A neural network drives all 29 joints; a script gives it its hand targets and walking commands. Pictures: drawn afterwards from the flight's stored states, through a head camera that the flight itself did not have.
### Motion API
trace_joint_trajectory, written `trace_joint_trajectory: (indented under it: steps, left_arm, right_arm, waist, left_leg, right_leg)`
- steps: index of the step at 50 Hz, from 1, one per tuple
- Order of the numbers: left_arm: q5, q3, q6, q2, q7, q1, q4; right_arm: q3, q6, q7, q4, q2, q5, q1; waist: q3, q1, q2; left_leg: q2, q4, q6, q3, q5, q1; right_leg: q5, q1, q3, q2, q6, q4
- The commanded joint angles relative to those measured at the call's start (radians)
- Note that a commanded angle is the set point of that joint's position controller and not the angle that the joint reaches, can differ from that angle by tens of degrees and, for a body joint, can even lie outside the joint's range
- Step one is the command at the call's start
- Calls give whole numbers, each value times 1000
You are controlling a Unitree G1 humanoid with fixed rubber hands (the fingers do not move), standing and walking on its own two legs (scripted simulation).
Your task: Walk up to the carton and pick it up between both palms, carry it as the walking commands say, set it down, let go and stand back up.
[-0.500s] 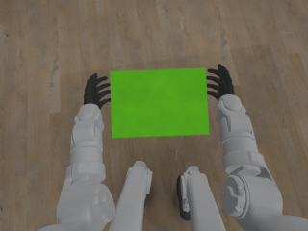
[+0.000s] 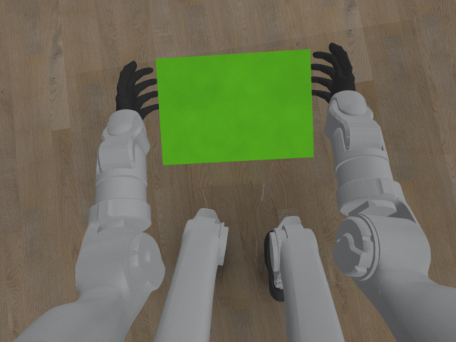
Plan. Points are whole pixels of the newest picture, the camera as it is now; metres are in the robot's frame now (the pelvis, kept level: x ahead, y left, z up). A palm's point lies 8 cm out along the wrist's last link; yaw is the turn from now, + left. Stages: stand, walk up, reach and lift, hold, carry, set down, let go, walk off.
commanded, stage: set down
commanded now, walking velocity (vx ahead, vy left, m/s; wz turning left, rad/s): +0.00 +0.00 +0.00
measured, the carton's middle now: (234, 115) +0.49 +0.05 -0.18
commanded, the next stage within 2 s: none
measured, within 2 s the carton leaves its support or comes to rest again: rests again in 1.98 s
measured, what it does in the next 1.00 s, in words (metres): lowers itself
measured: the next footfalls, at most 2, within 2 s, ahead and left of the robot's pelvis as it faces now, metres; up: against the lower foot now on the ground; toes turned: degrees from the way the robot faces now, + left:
none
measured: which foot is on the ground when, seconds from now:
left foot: down 0.00-1.00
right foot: down 0.00-1.00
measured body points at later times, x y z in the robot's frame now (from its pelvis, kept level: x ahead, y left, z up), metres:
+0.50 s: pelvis -0.01 +0.01 -0.07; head +0.32 +0.02 +0.25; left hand +0.49 +0.23 -0.19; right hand +0.54 -0.12 -0.19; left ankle +0.11 +0.12 -0.48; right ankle +0.09 -0.11 -0.48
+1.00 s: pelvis -0.01 +0.01 -0.12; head +0.34 +0.01 +0.16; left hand +0.51 +0.23 -0.27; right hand +0.56 -0.12 -0.28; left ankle +0.11 +0.12 -0.48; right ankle +0.09 -0.11 -0.48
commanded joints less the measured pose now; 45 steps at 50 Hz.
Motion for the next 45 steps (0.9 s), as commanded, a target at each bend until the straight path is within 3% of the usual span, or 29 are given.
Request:
trace_joint_trajectory:
  steps: [1,19,42,45]
  left_arm:
    - [-155,-506,-23,-839,-280,-667,-19]
    - [-194,-531,-48,-780,-250,-760,-32]
    - [-252,-537,-88,-675,-224,-920,-2]
    - [-259,-526,-97,-658,-226,-941,3]
  right_arm:
    - [449,-14,284,15,942,136,-565]
    - [462,-36,266,17,874,174,-660]
    - [474,-72,241,68,769,239,-812]
    - [474,-79,236,84,757,236,-824]
  waist:
    - [-986,38,-24]
    - [-1018,43,-22]
    - [-946,54,-29]
    - [-883,58,-52]
  left_leg:
    - [-41,-102,6,102,217,571]
    - [-37,54,-3,109,284,503]
    - [-15,246,-2,130,264,396]
    - [-13,261,1,126,247,344]
  right_leg:
    - [155,488,-55,39,0,-134]
    - [193,340,-74,44,0,29]
    - [171,248,-81,25,-4,229]
    - [167,234,-81,23,-4,252]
